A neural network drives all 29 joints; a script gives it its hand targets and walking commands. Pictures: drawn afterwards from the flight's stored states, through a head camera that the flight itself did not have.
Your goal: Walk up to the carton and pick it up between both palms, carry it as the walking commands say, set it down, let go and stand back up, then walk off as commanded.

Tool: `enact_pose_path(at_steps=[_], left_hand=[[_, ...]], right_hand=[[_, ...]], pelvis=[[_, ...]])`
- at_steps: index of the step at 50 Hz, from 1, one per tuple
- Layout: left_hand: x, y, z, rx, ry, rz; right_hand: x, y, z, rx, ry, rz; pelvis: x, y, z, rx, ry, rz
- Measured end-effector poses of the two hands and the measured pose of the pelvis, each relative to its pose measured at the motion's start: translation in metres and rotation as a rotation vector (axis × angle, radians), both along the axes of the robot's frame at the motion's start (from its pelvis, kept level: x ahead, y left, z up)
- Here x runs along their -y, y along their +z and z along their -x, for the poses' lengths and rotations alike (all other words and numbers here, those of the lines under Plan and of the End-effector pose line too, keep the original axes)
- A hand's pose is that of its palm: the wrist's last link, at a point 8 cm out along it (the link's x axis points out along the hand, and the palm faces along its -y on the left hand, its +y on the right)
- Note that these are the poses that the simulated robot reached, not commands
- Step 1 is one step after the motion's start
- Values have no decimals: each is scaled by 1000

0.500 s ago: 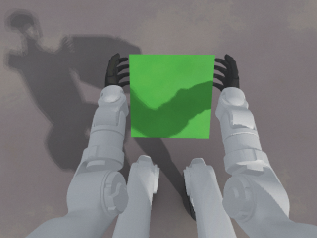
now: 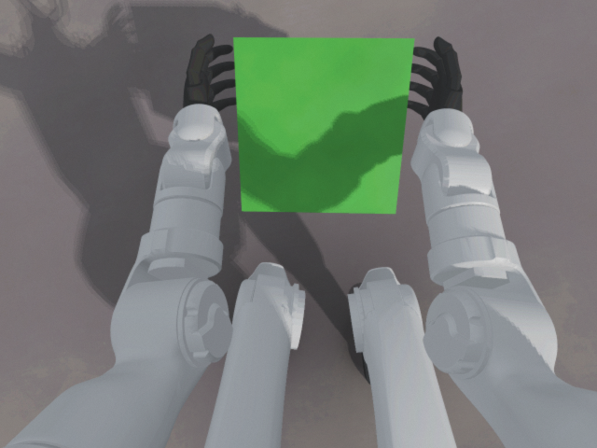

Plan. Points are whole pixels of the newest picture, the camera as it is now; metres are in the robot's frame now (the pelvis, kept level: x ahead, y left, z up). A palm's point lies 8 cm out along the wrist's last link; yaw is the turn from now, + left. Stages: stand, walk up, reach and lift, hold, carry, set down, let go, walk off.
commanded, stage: set down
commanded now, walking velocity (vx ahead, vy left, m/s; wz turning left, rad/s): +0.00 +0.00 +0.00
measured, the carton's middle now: (318, 124) +0.52 +0.02 -0.21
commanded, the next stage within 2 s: none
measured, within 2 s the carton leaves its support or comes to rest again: neither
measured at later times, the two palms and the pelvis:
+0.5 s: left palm (218, 114) +0.52 +0.17 -0.20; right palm (417, 118) +0.53 -0.12 -0.19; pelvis +0.00 +0.00 -0.05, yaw -1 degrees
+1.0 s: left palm (224, 114) +0.53 +0.17 -0.23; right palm (413, 118) +0.54 -0.12 -0.23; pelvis +0.01 +0.00 -0.08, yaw -1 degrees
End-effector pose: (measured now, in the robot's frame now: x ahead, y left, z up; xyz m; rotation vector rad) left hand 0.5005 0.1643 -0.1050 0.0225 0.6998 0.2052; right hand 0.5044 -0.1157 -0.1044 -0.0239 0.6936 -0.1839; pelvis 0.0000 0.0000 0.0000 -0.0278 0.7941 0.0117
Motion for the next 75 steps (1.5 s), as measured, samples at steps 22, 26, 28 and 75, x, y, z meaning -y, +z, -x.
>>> enact_pose_path(at_steps=[22,26,28,75], left_hand=[[-3,-80,-20,-23,-33,7],[-4,-94,-23,-30,-39,6],[-4,-100,-24,-38,-43,3],[-5,-136,-42,-38,-96,50]], right_hand=[[0,-79,-20,-22,20,-6],[0,-93,-22,-28,25,-12],[1,-100,-23,-36,26,-19],[7,-137,-41,-37,84,-52]], pelvis=[[-1,-47,-1,6,-4,3],[-2,-55,-1,21,-8,5],[-3,-58,-2,32,-14,5],[1,-82,-9,116,-22,-13]])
